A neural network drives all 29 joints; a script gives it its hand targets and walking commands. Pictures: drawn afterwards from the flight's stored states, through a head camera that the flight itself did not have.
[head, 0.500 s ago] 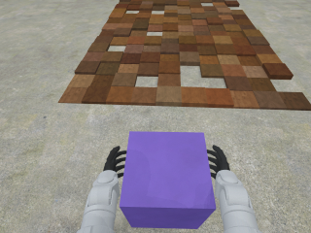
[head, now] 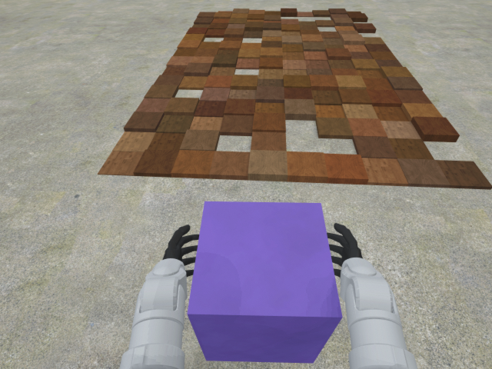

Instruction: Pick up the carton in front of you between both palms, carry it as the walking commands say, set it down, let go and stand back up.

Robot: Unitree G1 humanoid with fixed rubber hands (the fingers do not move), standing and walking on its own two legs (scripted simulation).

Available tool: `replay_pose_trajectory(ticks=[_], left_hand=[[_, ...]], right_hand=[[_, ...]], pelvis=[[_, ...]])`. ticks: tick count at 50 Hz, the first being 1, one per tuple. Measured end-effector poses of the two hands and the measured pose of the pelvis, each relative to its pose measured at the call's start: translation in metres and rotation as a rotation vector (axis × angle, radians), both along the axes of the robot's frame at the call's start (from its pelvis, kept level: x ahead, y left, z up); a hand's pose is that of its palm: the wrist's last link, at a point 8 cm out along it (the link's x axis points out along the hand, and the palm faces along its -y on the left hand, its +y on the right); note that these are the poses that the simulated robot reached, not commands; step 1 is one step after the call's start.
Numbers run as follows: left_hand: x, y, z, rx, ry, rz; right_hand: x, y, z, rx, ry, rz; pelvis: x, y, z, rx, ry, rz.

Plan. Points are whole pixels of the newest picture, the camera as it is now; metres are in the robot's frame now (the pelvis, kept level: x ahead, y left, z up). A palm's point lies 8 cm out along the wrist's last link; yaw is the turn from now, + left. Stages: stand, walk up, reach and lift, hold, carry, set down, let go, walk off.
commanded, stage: reach and lift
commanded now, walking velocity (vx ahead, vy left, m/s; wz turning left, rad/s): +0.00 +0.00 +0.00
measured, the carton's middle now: (261, 285) +0.30 +0.00 -0.05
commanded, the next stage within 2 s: hold in 0.64 s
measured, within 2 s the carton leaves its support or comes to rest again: neither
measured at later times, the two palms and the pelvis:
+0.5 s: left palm (173, 260) +0.31 +0.15 +0.04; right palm (351, 259) +0.31 -0.15 +0.04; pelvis +0.02 +0.00 +0.01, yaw +0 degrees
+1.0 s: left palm (170, 260) +0.29 +0.15 +0.05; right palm (354, 259) +0.30 -0.15 +0.06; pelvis +0.01 +0.00 +0.01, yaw +0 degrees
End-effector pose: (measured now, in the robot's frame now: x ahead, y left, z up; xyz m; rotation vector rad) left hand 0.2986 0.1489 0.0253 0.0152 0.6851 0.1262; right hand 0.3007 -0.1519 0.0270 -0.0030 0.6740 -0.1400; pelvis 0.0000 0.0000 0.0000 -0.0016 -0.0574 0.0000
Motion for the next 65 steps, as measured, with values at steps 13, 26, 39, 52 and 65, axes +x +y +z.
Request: replay_pose_trajectory(ticks=[13, 26, 39, 52, 65], left_hand=[[0.006, 0.0, 0.006, 0.014, 0.0, -0.011], [0.007, 0.0, 0.011, 0.024, 0.002, -0.02], [0.001, 0.0, 0.027, 0.02, -0.031, -0.015], [-0.004, 0.001, 0.028, 0.01, -0.011, -0.006], [0.004, 0.001, 0.033, 0.007, -0.034, -0.002]], right_hand=[[0.005, 0.0, 0.005, -0.013, 0.0, 0.008], [0.006, 0.0, 0.011, -0.027, 0.002, 0.017], [0.001, 0.0, 0.027, -0.021, -0.03, 0.012], [-0.004, 0.001, 0.028, -0.01, -0.011, 0.007], [0.003, 0.001, 0.032, -0.005, -0.034, 0.004]], pelvis=[[0.012, 0.0, 0.004, 0.0, -0.005, -0.001], [0.021, 0.001, 0.007, 0.0, -0.017, -0.003], [0.019, 0.001, 0.008, 0.0, -0.042, -0.003], [0.008, 0.001, 0.006, 0.0, -0.068, -0.001], [0.013, 0.001, 0.003, 0.0, 0.006, 0.001]])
